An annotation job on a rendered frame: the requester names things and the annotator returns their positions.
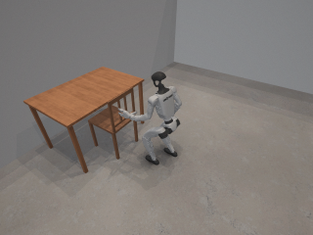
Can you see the robot left hand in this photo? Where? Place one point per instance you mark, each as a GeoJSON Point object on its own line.
{"type": "Point", "coordinates": [125, 114]}

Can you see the right robot forearm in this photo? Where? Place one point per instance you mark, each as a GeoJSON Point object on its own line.
{"type": "Point", "coordinates": [176, 109]}

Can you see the table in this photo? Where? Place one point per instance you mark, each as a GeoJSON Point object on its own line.
{"type": "Point", "coordinates": [74, 100]}

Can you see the left robot forearm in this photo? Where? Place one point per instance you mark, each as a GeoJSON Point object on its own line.
{"type": "Point", "coordinates": [138, 118]}

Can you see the chair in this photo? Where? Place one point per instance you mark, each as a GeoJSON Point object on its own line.
{"type": "Point", "coordinates": [111, 121]}

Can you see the robot right upper arm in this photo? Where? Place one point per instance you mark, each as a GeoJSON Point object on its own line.
{"type": "Point", "coordinates": [176, 97]}

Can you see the robot left upper arm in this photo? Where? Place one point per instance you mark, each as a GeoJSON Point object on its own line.
{"type": "Point", "coordinates": [152, 101]}

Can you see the right robot shin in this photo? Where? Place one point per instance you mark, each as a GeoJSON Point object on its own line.
{"type": "Point", "coordinates": [167, 142]}

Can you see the robot left foot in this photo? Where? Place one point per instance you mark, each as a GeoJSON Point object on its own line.
{"type": "Point", "coordinates": [149, 158]}

